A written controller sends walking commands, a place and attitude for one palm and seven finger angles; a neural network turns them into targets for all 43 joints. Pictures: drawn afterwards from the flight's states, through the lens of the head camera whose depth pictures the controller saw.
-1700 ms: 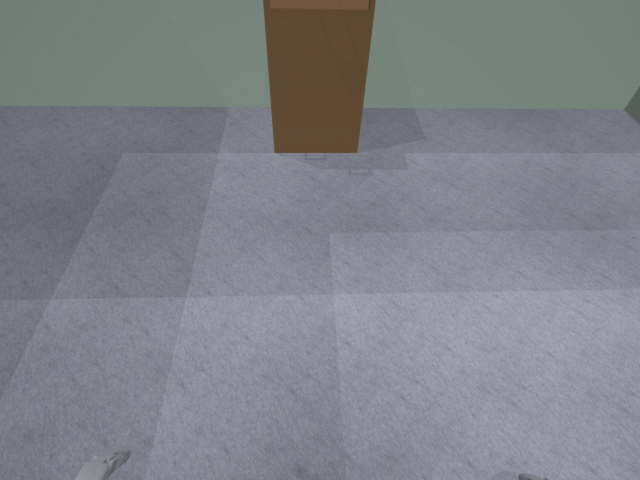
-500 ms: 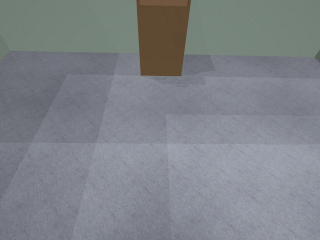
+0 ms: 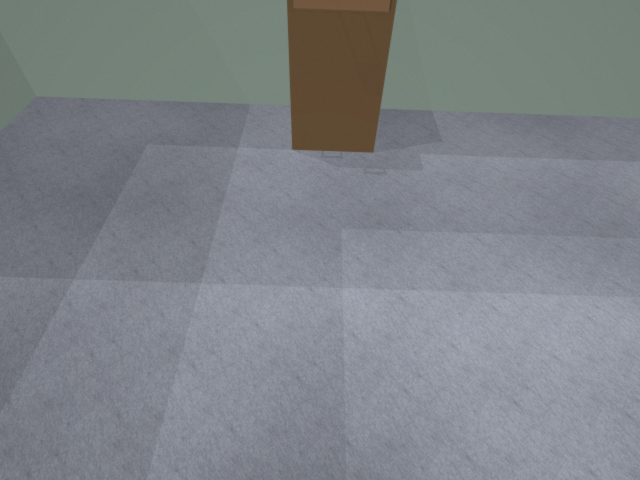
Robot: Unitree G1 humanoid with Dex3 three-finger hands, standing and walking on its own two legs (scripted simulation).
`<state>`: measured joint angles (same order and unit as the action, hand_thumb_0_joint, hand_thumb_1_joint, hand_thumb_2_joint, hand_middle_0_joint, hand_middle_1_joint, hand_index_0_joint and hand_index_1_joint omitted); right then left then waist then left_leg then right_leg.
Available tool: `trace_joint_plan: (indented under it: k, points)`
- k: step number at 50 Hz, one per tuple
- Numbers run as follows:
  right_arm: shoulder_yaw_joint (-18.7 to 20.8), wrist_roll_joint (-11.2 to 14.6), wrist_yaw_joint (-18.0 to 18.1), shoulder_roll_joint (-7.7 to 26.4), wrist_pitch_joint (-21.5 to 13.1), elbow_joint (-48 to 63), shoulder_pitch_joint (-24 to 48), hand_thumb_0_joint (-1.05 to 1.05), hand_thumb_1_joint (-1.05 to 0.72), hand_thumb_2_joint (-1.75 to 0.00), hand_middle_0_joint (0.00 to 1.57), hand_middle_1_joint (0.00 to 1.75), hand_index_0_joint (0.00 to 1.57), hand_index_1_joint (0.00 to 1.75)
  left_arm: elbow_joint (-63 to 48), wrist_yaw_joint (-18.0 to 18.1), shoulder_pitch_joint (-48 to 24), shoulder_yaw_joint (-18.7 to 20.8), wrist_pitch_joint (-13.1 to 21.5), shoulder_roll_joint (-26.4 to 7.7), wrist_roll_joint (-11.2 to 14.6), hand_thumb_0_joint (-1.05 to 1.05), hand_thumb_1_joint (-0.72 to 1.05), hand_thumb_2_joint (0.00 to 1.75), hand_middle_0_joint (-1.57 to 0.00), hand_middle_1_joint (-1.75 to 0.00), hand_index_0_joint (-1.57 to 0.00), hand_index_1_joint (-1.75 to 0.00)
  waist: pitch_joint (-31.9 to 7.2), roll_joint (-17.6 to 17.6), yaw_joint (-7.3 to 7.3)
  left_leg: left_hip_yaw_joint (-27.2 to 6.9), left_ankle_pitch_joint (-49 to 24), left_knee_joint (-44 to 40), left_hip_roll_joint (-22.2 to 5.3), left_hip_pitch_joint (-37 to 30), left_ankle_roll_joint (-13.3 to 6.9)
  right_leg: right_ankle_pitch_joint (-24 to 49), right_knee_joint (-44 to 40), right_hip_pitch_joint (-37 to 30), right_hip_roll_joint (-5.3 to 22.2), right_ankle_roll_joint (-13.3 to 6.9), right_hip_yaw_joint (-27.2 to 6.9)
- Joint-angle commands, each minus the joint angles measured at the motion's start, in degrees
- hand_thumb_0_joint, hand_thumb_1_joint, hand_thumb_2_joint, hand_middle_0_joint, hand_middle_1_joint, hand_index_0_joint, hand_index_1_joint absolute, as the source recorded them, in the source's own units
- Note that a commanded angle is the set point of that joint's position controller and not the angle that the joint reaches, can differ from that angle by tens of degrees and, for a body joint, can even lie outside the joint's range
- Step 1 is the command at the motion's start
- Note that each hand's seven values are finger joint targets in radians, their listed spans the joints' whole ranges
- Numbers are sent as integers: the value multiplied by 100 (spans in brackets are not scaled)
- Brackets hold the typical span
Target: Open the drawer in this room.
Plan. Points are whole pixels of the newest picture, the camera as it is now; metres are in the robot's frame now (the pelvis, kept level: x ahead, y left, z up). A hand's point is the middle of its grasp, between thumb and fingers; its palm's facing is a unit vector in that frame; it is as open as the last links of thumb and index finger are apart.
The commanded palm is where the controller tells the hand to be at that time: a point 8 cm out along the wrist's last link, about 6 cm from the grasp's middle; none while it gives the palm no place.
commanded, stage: turn or walk to find it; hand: left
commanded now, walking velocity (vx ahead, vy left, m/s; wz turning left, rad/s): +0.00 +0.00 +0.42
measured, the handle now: out of the picture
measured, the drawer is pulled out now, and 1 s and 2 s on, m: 0.00 0.00 0.00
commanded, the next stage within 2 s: stand and wait in 0.82 s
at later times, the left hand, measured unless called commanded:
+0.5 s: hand out of the picture +0.04 +0.23 -0.16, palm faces +0.17 -0.96 -0.24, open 7.4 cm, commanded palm none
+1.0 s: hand out of the picture -0.10 +0.18 -0.18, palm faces +0.42 -0.88 -0.20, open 7.4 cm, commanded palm none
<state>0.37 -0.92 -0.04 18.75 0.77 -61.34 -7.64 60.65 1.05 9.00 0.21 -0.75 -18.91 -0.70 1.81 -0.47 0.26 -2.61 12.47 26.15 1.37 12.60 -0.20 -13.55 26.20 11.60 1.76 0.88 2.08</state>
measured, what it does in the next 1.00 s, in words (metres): steps on the spot, turning left: right foot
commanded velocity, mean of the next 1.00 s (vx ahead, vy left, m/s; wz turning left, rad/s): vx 0.00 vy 0.00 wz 0.34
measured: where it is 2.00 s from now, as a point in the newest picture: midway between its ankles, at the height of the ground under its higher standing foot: outside the picture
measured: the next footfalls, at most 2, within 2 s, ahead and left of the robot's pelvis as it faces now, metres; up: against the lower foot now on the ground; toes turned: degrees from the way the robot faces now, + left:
right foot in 0.62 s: +0.01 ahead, -0.13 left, +0.00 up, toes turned +14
left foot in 1.02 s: -0.06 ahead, +0.12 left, +0.00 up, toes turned +26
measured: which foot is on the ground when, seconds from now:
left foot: down 0.00-0.62, up 0.64-1.00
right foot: down 0.00-0.22, up 0.24-0.60, down 0.62-1.00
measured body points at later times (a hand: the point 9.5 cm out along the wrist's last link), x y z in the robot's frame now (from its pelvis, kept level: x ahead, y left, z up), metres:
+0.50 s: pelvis -0.02 +0.01 +0.00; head +0.02 +0.03 +0.45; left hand +0.03 +0.28 -0.15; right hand +0.04 -0.23 -0.14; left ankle +0.02 +0.11 -0.74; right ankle -0.04 -0.14 -0.69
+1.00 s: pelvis -0.04 +0.00 -0.01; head -0.02 +0.03 +0.44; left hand -0.13 +0.22 -0.17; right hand +0.13 -0.22 -0.15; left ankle -0.10 +0.11 -0.73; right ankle -0.03 -0.14 -0.74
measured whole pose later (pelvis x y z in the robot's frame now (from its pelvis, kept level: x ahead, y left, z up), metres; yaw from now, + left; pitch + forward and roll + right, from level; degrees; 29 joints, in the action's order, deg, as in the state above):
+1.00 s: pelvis -0.04 +0.00 -0.01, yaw +24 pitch +0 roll +0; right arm 3.1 -0.8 -0.3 13.8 3.5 -56.8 -10.6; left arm 55.0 1.5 17.8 0.9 -0.3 -11.0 -1.6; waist 3.4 -1.4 1.3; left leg 1.4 21.1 40.9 -1.3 18.2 2.3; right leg -20.8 31.6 10.0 5.3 1.8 8.1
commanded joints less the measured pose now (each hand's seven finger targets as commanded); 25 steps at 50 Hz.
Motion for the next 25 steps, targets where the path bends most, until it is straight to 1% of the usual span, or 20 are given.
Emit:
trace_joint_plan:
  k: [1,5,6,7,8,9,10,11,12,13,14,15,16,17,18,19,20,22,24,25]
  points:
    - [122,14,9,491,-8,470,-59,0,-90,-90,20,30,20,30,-390,64,302,195,-13,-686,-19,0,90,90,-20,-30,-20,-30,-390,-246,64,-414,-943,191,-495,527,-64,699,-267,-321,952,-248,-653]
    - [214,25,4,440,71,656,-244,0,-90,-90,20,30,20,30,-662,92,241,276,-40,-831,-41,0,90,90,-20,-30,-20,-30,-463,-727,11,-125,-544,1089,-301,600,6,1034,-254,-127,1489,-626,-792]
    - [234,24,5,393,84,683,-256,0,-90,-90,20,30,20,30,-732,99,224,287,-40,-810,-44,0,90,90,-20,-30,-20,-30,-382,-773,8,-32,-152,1266,-283,616,25,1138,-229,-7,1597,-708,-781]
    - [244,28,1,336,90,697,-351,0,-90,-90,20,30,20,30,-801,110,146,301,-38,-800,-55,0,90,90,-20,-30,-20,-30,-349,-907,-49,47,192,1254,-289,621,46,1268,-134,24,1662,-764,-717]
    - [256,28,-9,297,97,696,-401,0,-90,-90,20,30,20,30,-846,110,101,306,-46,-772,-57,0,90,90,-20,-30,-20,-30,-304,-876,-76,128,267,1108,-287,471,53,1245,-22,180,1657,-735,-576]
    - [267,22,-22,284,88,691,-509,0,-90,-90,20,30,20,30,-899,110,64,318,-65,-738,-61,0,90,90,-20,-30,-20,-30,-291,-754,-134,116,-79,792,-364,212,24,959,177,443,1547,-604,-376]
    - [298,-5,-35,435,63,720,-650,0,-90,-90,20,30,20,30,-987,102,5,318,-103,-603,-53,0,90,90,-20,-30,-20,-30,-244,29,-211,-564,-698,288,-677,55,-157,282,774,823,1094,-307,19]
    - [359,-65,-26,736,19,741,-833,0,-90,-90,20,30,20,30,-1073,90,-105,287,-133,-315,-14,0,90,90,-20,-30,-20,-30,-107,1365,-324,-2227,-1358,-598,-1401,172,-603,-941,1989,1172,162,105,467]
    - [420,-46,46,841,4,693,-994,0,-90,-90,20,30,20,30,-1167,127,-253,291,-133,-283,-34,0,90,90,-20,-30,-20,-30,-9,1655,-371,-3092,-1732,-1130,-1765,121,-1012,-2141,2993,1520,-112,135,8]
    - [423,-19,103,823,0,706,-933,0,-90,-90,20,30,20,30,-1110,132,-112,328,-153,-317,-43,0,90,90,-20,-30,-20,-30,-37,1382,-240,-3040,-1529,-1147,-1757,68,-1119,-1975,3415,1698,37,96,-439]
    - [413,1,128,729,-9,782,-797,0,-90,-90,20,30,20,30,-1080,105,-74,344,-143,-274,-37,0,90,90,-20,-30,-20,-30,-65,1094,-167,-2799,-1234,-1084,-1633,136,-1164,-1753,3559,1726,114,83,-487]
    - [410,-7,134,633,-28,844,-665,0,-90,-90,20,30,20,30,-1062,75,-37,347,-115,-243,-44,0,90,90,-20,-30,-20,-30,-169,844,-94,-2649,-1275,-916,-1524,-9,-1174,-1577,3590,1756,117,111,-459]
    - [415,-18,145,587,-26,878,-604,0,-90,-90,20,30,20,30,-1026,62,35,343,-106,-130,-27,0,90,90,-20,-30,-20,-30,-300,779,-69,-2362,-1292,-860,-1387,-95,-1128,-1410,3548,1700,96,147,-448]
    - [420,-22,152,535,-20,877,-636,0,-90,-90,20,30,20,30,-1009,48,67,335,-103,-36,-18,0,90,90,-20,-30,-20,-30,-418,775,-81,-2181,-1301,-811,-1239,-171,-1073,-1326,3392,1603,47,169,-395]
    - [440,-25,155,508,-15,870,-694,0,-90,-90,20,30,20,30,-1015,42,101,332,-105,41,-5,0,90,90,-20,-30,-20,-30,-553,755,-100,-2134,-1354,-769,-1166,-373,-1068,-1305,3190,1586,-3,190,-348]
    - [457,-27,161,484,-8,859,-805,0,-90,-90,20,30,20,30,-1053,38,48,328,-96,92,0,0,90,90,-20,-30,-20,-30,-624,804,-173,-2173,-1500,-717,-1137,-538,-1073,-1329,2948,1584,-47,211,-324]
    - [477,-30,165,476,0,844,-889,0,-90,-90,20,30,20,30,-1085,36,-16,333,-88,123,4,0,90,90,-20,-30,-20,-30,-652,717,-210,-2212,-1599,-701,-1146,-634,-1087,-1347,2788,1571,-89,223,-305]
    - [507,-40,162,449,24,822,-1012,0,-90,-90,20,30,20,30,-1147,41,-53,340,-92,194,16,0,90,90,-20,-30,-20,-30,-692,865,-271,-2353,-1584,-731,-1113,-679,-1074,-1400,2447,1440,-156,222,-309]
    - [536,-52,152,484,60,841,-967,0,-90,-90,20,30,20,30,-1169,56,25,341,-94,235,41,0,90,90,-20,-30,-20,-30,-702,999,-245,-2495,-1563,-719,-1109,-560,-1064,-1412,1986,1161,-214,200,-320]
    - [553,-57,143,485,73,868,-939,0,-90,-90,20,30,20,30,-1169,61,100,337,-89,228,43,0,90,90,-20,-30,-20,-30,-714,974,-220,-2520,-1557,-678,-1058,-461,-1030,-1327,1681,953,-259,192,-308]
